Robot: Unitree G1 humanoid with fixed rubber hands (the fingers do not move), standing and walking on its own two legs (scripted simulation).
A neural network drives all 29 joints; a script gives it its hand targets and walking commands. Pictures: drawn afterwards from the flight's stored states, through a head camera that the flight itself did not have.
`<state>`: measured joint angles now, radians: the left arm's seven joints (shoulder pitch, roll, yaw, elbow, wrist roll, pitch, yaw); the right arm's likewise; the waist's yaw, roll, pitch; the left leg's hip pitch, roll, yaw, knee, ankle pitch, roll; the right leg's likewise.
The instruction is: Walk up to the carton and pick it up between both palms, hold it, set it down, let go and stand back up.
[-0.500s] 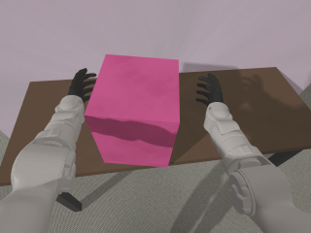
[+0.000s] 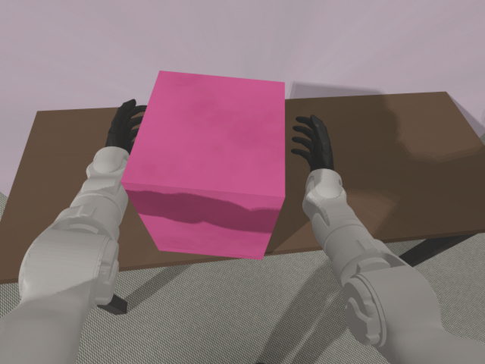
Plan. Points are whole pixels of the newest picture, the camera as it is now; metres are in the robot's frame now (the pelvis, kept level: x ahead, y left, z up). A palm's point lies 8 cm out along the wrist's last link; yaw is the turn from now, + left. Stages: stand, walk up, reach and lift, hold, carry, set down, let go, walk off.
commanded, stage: reach and lift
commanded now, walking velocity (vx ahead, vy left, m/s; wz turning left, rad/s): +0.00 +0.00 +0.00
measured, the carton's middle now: (215, 174) +0.44 +0.02 +0.02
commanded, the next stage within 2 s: none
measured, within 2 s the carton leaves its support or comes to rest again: neither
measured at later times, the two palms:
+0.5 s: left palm (126, 157) +0.45 +0.17 +0.06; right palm (306, 175) +0.40 -0.12 +0.06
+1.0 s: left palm (128, 158) +0.45 +0.17 +0.06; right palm (305, 175) +0.40 -0.12 +0.05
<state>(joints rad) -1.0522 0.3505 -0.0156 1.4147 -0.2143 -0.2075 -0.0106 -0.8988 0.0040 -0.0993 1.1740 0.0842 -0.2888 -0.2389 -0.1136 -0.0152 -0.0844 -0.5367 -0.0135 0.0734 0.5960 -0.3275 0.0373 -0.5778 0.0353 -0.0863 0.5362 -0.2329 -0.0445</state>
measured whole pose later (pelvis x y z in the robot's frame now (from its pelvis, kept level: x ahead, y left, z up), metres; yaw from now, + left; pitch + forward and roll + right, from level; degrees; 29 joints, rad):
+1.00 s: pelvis -0.01 +0.01 +0.00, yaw +0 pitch +15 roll -1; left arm -1.05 0.24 0.33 1.43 0.13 -0.31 -0.02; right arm -0.90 0.15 -0.59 1.17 -0.39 -0.41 -0.22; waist -0.09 -0.02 -0.07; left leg -0.54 -0.02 0.07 0.60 -0.32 0.05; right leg -0.58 0.03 -0.09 0.54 -0.22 -0.04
